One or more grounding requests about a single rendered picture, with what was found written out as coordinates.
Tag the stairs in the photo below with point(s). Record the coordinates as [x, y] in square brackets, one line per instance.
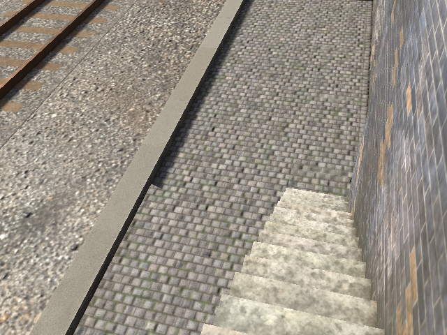
[304, 276]

